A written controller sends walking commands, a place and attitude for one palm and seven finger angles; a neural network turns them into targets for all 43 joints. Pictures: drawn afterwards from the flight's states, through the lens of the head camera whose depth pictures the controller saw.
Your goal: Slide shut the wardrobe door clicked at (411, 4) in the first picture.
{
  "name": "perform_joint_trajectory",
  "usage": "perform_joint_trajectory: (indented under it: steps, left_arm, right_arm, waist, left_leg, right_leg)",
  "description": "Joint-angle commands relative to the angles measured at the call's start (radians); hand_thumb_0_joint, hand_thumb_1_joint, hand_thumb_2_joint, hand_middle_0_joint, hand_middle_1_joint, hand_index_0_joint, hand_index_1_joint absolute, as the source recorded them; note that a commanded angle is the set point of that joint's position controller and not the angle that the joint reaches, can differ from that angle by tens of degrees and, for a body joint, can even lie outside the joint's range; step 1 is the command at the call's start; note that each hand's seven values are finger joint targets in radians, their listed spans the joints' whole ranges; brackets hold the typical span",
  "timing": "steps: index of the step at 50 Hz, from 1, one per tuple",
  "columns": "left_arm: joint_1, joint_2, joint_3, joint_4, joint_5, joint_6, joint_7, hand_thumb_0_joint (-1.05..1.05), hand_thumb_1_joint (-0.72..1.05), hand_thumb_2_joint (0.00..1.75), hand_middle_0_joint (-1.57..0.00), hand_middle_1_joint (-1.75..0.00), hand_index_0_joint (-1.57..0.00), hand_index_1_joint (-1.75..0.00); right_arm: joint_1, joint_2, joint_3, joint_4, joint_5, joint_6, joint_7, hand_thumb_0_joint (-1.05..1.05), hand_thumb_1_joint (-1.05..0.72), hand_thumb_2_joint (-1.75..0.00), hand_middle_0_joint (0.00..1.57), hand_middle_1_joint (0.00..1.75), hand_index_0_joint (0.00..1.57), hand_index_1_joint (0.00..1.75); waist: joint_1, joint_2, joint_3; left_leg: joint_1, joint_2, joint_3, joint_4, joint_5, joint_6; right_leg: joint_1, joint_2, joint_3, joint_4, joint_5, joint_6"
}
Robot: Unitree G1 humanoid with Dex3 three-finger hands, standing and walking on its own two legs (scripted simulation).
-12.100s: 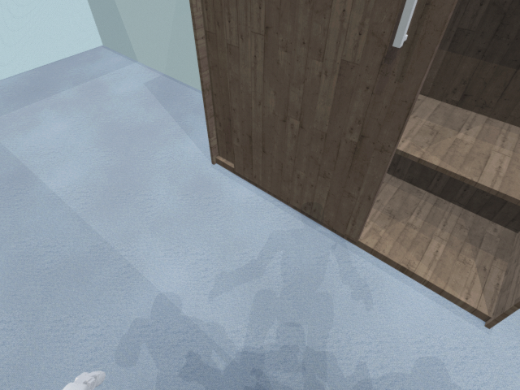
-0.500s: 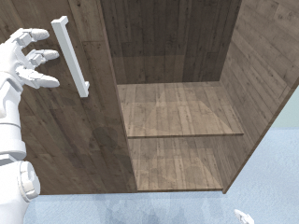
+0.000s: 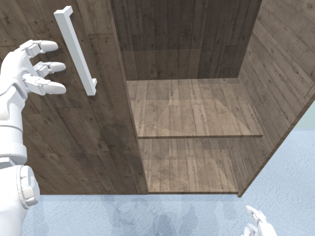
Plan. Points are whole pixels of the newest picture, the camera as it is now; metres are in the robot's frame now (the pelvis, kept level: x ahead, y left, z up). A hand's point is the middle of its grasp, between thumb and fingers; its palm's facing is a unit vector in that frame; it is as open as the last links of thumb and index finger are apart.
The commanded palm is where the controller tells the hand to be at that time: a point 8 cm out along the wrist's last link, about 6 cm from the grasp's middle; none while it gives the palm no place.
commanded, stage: move the hooked fingers beside the handle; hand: left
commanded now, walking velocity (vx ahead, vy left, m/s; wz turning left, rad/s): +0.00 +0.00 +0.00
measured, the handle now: (81, 55) +0.47 +0.20 +0.25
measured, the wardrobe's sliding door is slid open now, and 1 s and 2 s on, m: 0.56 0.56 0.56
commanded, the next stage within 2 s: none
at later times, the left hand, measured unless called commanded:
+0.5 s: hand (38, 69) +0.40 +0.27 +0.25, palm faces +0.10 -0.99 -0.03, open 14.0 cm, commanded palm +0.38 +0.31 +0.25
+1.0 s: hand (48, 69) +0.40 +0.25 +0.25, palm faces +0.07 -1.00 -0.06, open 14.0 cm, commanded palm +0.38 +0.29 +0.25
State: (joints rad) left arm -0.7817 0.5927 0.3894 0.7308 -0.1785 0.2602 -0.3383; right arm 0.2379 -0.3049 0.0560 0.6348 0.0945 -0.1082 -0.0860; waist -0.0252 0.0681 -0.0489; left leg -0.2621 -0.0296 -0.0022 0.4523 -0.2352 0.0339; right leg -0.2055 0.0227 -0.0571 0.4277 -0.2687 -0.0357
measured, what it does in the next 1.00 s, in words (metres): stands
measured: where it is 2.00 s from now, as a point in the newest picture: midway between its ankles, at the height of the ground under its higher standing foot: outside the picture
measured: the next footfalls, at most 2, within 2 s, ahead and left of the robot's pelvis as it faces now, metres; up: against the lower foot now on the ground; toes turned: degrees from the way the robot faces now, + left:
none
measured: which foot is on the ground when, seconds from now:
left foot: down 0.00-1.00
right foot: down 0.00-1.00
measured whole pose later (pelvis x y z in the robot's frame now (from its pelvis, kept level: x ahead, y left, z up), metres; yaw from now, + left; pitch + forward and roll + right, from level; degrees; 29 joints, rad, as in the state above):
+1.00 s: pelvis +0.00 +0.01 +0.00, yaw +0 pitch +1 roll +0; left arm -0.68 0.52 0.40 0.54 -0.21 0.22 -0.32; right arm 0.28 -0.29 0.06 0.66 0.08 -0.11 -0.09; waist -0.02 0.06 -0.04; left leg -0.21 -0.04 0.00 0.43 -0.23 0.04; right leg -0.16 0.02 -0.05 0.40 -0.26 -0.03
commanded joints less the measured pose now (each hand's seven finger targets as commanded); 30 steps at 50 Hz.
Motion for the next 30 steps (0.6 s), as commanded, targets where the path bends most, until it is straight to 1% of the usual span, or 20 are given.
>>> perform_joint_trajectory:
  steps: [1,3,4,6,7,9,10,11,12,13,14,16,19,21,23,25,26,28,29,30]
  left_arm:
    - [-0.513,0.361,0.124,-0.407,-0.046,-0.194,0.007,0.00,-0.50,0.30,-0.30,-1.20,-0.30,-1.20]
    - [-0.449,0.322,0.116,-0.327,-0.053,-0.165,-0.002,0.00,-0.50,0.30,-0.30,-1.20,-0.30,-1.20]
    - [-0.423,0.286,0.086,-0.275,-0.050,-0.135,-0.008,0.00,-0.50,0.30,-0.30,-1.20,-0.30,-1.20]
    - [-0.390,0.278,0.063,-0.187,-0.034,-0.077,-0.004,0.00,-0.50,0.30,-0.30,-1.20,-0.30,-1.20]
    - [-0.351,0.265,0.046,-0.156,-0.024,-0.048,-0.005,0.00,-0.50,0.30,-0.30,-1.20,-0.30,-1.20]
    - [-0.363,0.230,0.009,-0.194,-0.021,-0.028,-0.004,0.00,-0.50,0.30,-0.30,-1.20,-0.30,-1.20]
    - [-0.386,0.233,0.003,-0.250,-0.026,-0.043,-0.001,0.00,-0.50,0.30,-0.30,-1.20,-0.30,-1.20]
    - [-0.401,0.259,0.032,-0.320,-0.032,-0.060,0.003,0.00,-0.50,0.30,-0.30,-1.20,-0.30,-1.20]
    - [-0.400,0.252,0.040,-0.376,-0.042,-0.077,0.003,0.00,-0.50,0.30,-0.30,-1.20,-0.30,-1.20]
    - [-0.435,0.303,0.090,-0.447,-0.052,-0.104,0.008,0.00,-0.50,0.30,-0.30,-1.20,-0.30,-1.20]
    - [-0.449,0.306,0.105,-0.477,-0.061,-0.125,0.008,0.00,-0.50,0.30,-0.30,-1.20,-0.30,-1.20]
    - [-0.431,0.346,0.159,-0.510,-0.074,-0.153,0.016,0.00,-0.50,0.30,-0.30,-1.20,-0.30,-1.20]
    - [-0.328,0.329,0.163,-0.396,-0.056,-0.109,0.022,0.00,-0.50,0.30,-0.30,-1.20,-0.30,-1.20]
    - [-0.306,0.269,0.090,-0.292,-0.040,-0.053,0.020,0.00,-0.50,0.30,-0.30,-1.20,-0.30,-1.20]
    - [-0.282,0.258,0.057,-0.213,-0.029,-0.003,0.012,0.00,-0.50,0.30,-0.30,-1.20,-0.30,-1.20]
    - [-0.331,0.220,0.011,-0.253,-0.030,-0.003,0.005,0.00,-0.50,0.30,-0.30,-1.20,-0.30,-1.20]
    - [-0.348,0.240,0.026,-0.299,-0.034,-0.016,0.003,0.00,-0.50,0.30,-0.30,-1.20,-0.30,-1.20]
    - [-0.448,0.234,0.017,-0.456,-0.049,-0.071,0.000,0.00,-0.50,0.30,-0.30,-1.20,-0.30,-1.20]
    - [-0.489,0.235,0.017,-0.492,-0.055,-0.098,0.001,0.00,-0.50,0.30,-0.30,-1.20,-0.30,-1.20]
    - [-0.508,0.224,0.007,-0.527,-0.070,-0.129,0.008,0.00,-0.50,0.30,-0.30,-1.20,-0.30,-1.20]
  right_arm:
    - [-0.042,-0.119,-0.046,-0.132,-0.008,-0.050,-0.004,0.00,-0.90,-0.90,0.20,0.30,0.20,0.30]
    - [-0.046,-0.120,-0.044,-0.119,-0.002,-0.054,-0.005,0.00,-0.90,-0.90,0.20,0.30,0.20,0.30]
    - [-0.046,-0.122,-0.043,-0.112,0.003,-0.053,-0.007,0.00,-0.90,-0.90,0.20,0.30,0.20,0.30]
    - [-0.037,-0.132,-0.043,-0.100,0.008,-0.045,-0.007,0.00,-0.90,-0.90,0.20,0.30,0.20,0.30]
    - [-0.034,-0.134,-0.043,-0.103,0.010,-0.041,-0.007,0.00,-0.90,-0.90,0.20,0.30,0.20,0.30]
    - [-0.035,-0.135,-0.047,-0.115,0.011,-0.040,-0.006,0.00,-0.90,-0.90,0.20,0.30,0.20,0.30]
    - [-0.036,-0.135,-0.051,-0.119,0.008,-0.039,-0.005,0.00,-0.90,-0.90,0.20,0.30,0.20,0.30]
    - [-0.040,-0.134,-0.053,-0.128,0.005,-0.044,-0.002,0.00,-0.90,-0.90,0.20,0.30,0.20,0.30]
    - [-0.045,-0.130,-0.053,-0.139,0.001,-0.048,-0.003,0.00,-0.90,-0.90,0.20,0.30,0.20,0.30]
    - [-0.045,-0.130,-0.055,-0.139,-0.004,-0.052,-0.003,0.00,-0.90,-0.90,0.20,0.30,0.20,0.30]
    - [-0.050,-0.127,-0.053,-0.140,-0.007,-0.057,-0.004,0.00,-0.90,-0.90,0.20,0.30,0.20,0.30]
    - [-0.055,-0.125,-0.050,-0.130,-0.012,-0.060,-0.003,0.00,-0.90,-0.90,0.20,0.30,0.20,0.30]
    - [-0.058,-0.121,-0.045,-0.116,-0.007,-0.062,-0.003,0.00,-0.90,-0.90,0.20,0.30,0.20,0.30]
    - [-0.058,-0.127,-0.043,-0.105,0.001,-0.050,-0.003,0.00,-0.90,-0.90,0.20,0.30,0.20,0.30]
    - [-0.049,-0.136,-0.043,-0.106,0.008,-0.037,-0.007,0.00,-0.90,-0.90,0.20,0.30,0.20,0.30]
    - [-0.054,-0.134,-0.049,-0.114,0.010,-0.034,-0.009,0.00,-0.90,-0.90,0.20,0.30,0.20,0.30]
    - [-0.059,-0.133,-0.050,-0.124,0.007,-0.037,-0.008,0.00,-0.90,-0.90,0.20,0.30,0.20,0.30]
    - [-0.072,-0.123,-0.049,-0.141,0.002,-0.050,-0.010,0.00,-0.90,-0.90,0.20,0.30,0.20,0.30]
    - [-0.073,-0.122,-0.048,-0.137,0.000,-0.056,-0.014,0.00,-0.90,-0.90,0.20,0.30,0.20,0.30]
    - [-0.076,-0.116,-0.044,-0.127,-0.003,-0.057,-0.015,0.00,-0.90,-0.90,0.20,0.30,0.20,0.30]
  waist:
    - [0.005,-0.001,-0.438]
    - [0.007,0.004,-0.352]
    - [0.003,0.026,-0.287]
    - [-0.001,0.026,-0.175]
    - [0.003,0.023,-0.146]
    - [-0.004,0.007,-0.167]
    - [-0.006,0.007,-0.197]
    - [-0.002,0.000,-0.259]
    - [0.003,0.001,-0.315]
    - [0.007,-0.009,-0.375]
    - [0.010,-0.014,-0.408]
    - [0.019,-0.012,-0.412]
    - [0.030,0.016,-0.289]
    - [0.015,0.028,-0.162]
    - [0.004,-0.019,-0.111]
    - [-0.008,-0.008,-0.149]
    - [-0.006,-0.011,-0.204]
    - [-0.012,0.034,-0.330]
    - [-0.019,0.035,-0.360]
    - [-0.024,0.035,-0.354]
  left_leg:
    - [0.298,0.022,-0.049,0.013,0.396,0.027]
    - [0.271,0.025,-0.047,-0.001,0.372,0.023]
    - [0.249,0.024,-0.043,-0.008,0.343,0.021]
    - [0.177,0.023,-0.042,-0.023,0.270,0.020]
    - [0.159,0.023,-0.045,-0.030,0.248,0.020]
    - [0.170,0.024,-0.053,-0.030,0.245,0.020]
    - [0.187,0.027,-0.051,-0.022,0.264,0.021]
    - [0.228,0.027,-0.060,-0.016,0.300,0.022]
    - [0.264,0.027,-0.063,-0.010,0.343,0.022]
    - [0.305,0.029,-0.067,-0.004,0.384,0.020]
    - [0.328,0.030,-0.067,-0.001,0.416,0.019]
    - [0.321,0.030,-0.061,0.000,0.422,0.019]
    - [0.258,0.031,-0.054,-0.019,0.389,0.012]
    - [0.186,0.027,-0.045,-0.035,0.289,0.013]
    - [0.145,0.030,-0.051,-0.046,0.227,0.014]
    - [0.175,0.030,-0.050,-0.032,0.234,0.018]
    - [0.204,0.030,-0.058,-0.028,0.249,0.018]
    - [0.307,0.028,-0.069,-0.012,0.315,0.017]
    - [0.349,0.033,-0.079,-0.008,0.343,0.014]
    - [0.360,0.037,-0.078,-0.005,0.346,0.014]
  right_leg:
    - [0.100,-0.018,0.049,-0.026,0.462,0.007]
    - [0.068,-0.018,0.040,-0.036,0.429,0.004]
    - [0.032,-0.019,0.036,-0.043,0.399,0.003]
    - [-0.007,-0.021,0.028,-0.059,0.341,0.000]
    - [-0.025,-0.021,0.027,-0.062,0.314,-0.001]
    - [-0.033,-0.021,0.023,-0.059,0.298,-0.002]
    - [-0.012,-0.020,0.023,-0.059,0.310,-0.004]
    - [0.008,-0.016,0.025,-0.052,0.338,-0.004]
    - [0.025,-0.016,0.027,-0.044,0.366,-0.004]
    - [0.050,-0.014,0.028,-0.040,0.398,-0.002]
    - [0.068,-0.013,0.030,-0.034,0.421,0.000]
    - [0.087,-0.011,0.033,-0.036,0.437,0.003]
    - [0.051,-0.013,0.024,-0.040,0.395,-0.001]
    - [0.000,-0.017,0.022,-0.058,0.328,-0.002]
    - [-0.029,-0.018,0.018,-0.067,0.277,0.001]
    - [-0.031,-0.020,0.020,-0.066,0.277,-0.002]
    - [-0.020,-0.018,0.021,-0.060,0.287,-0.002]
    - [0.002,-0.017,0.027,-0.051,0.327,-0.003]
    - [-0.003,-0.013,0.025,-0.048,0.332,-0.003]
    - [-0.004,-0.013,0.026,-0.058,0.325,-0.002]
